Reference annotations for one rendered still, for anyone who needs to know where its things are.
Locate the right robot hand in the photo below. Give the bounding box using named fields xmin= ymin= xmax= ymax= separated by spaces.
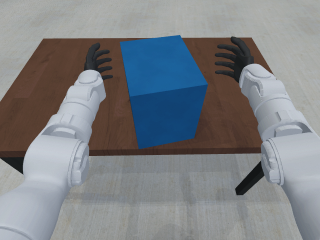
xmin=215 ymin=36 xmax=254 ymax=83

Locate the right robot upper arm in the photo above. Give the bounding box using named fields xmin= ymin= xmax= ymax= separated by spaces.
xmin=261 ymin=132 xmax=320 ymax=240

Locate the table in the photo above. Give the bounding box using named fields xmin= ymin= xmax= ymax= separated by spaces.
xmin=0 ymin=37 xmax=274 ymax=195

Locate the left robot upper arm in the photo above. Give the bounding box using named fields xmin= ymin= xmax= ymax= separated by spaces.
xmin=0 ymin=134 xmax=90 ymax=240

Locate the left robot hand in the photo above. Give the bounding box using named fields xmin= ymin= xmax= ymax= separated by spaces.
xmin=84 ymin=42 xmax=113 ymax=80

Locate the robot right forearm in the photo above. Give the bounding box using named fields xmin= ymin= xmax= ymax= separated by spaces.
xmin=239 ymin=63 xmax=320 ymax=142

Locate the robot left forearm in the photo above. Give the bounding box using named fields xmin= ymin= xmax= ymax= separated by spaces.
xmin=23 ymin=70 xmax=106 ymax=177

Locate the carton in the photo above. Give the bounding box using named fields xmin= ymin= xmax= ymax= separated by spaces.
xmin=120 ymin=35 xmax=208 ymax=149

